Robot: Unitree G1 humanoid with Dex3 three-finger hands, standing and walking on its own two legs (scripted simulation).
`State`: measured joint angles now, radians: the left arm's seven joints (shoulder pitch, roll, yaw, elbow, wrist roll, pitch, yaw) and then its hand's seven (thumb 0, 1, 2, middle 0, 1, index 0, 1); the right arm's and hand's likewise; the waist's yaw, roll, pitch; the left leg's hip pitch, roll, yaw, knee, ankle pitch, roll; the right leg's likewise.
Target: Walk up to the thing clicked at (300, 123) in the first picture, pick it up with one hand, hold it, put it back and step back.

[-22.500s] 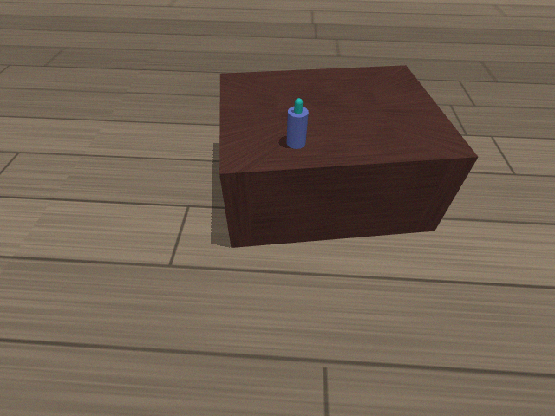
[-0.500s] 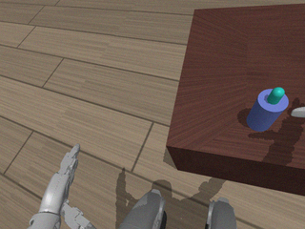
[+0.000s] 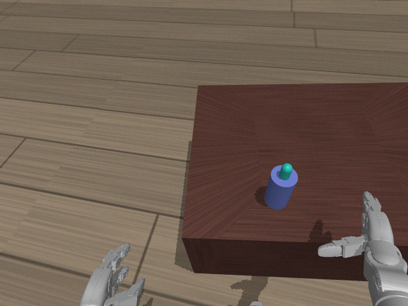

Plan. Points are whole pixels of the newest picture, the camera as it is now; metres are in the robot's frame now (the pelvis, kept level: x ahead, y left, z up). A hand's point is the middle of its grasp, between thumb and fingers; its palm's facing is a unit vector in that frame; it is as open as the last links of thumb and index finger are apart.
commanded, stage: home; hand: right
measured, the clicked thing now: (281, 184) +0.49 -0.18 -0.18
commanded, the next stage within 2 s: none
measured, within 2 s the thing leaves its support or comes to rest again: neither
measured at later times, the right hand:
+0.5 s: hand out of the picture +0.15 -0.15 -0.06, palm faces +0.15 +0.96 -0.25, open 17.6 cm
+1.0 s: hand out of the picture +0.16 -0.15 -0.05, palm faces +0.15 +0.95 -0.27, open 17.5 cm
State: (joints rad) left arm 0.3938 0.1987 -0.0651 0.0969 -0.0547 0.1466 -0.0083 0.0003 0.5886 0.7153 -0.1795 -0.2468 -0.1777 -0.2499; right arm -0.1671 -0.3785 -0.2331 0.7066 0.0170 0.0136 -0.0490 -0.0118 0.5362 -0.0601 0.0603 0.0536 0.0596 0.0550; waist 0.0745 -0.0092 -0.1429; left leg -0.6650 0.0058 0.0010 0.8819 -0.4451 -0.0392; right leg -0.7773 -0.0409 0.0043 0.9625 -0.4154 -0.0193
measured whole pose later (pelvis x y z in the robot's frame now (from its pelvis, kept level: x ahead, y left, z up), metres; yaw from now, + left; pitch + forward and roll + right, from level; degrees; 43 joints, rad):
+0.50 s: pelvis +0.00 +0.04 +0.01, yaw -2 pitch +6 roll +1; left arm 0.28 0.20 -0.03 0.45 -0.05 0.05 0.12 0.01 0.90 0.90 -0.20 -0.30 -0.20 -0.30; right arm 0.46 -0.19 0.01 0.15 0.05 0.08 -0.13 -0.01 0.57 -0.04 0.06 0.05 0.06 0.05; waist 0.01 -0.03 -0.08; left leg -0.53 0.00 0.03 0.88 -0.47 -0.01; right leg -0.62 -0.05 0.03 0.91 -0.40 0.03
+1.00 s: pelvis -0.01 +0.04 +0.01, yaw -1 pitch +6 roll +1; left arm 0.27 0.22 -0.01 0.50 -0.03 -0.07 0.14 0.01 0.90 0.90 -0.20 -0.30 -0.20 -0.31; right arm 0.45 -0.20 0.01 0.08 0.03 0.16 -0.14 -0.01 0.55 -0.05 0.06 0.05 0.06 0.05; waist 0.02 -0.03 -0.07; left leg -0.54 -0.01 0.03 0.90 -0.47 0.00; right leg -0.62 -0.05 0.03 0.91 -0.39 0.03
